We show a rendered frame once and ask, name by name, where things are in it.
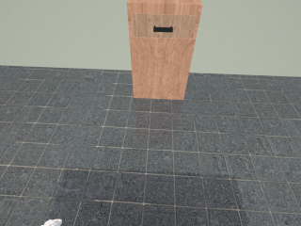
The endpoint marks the handle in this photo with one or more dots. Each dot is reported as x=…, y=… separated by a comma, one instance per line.
x=163, y=29

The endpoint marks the drawer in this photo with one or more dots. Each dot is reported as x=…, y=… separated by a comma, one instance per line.
x=183, y=25

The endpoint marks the cabinet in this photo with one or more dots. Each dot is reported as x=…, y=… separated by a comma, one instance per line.
x=160, y=66

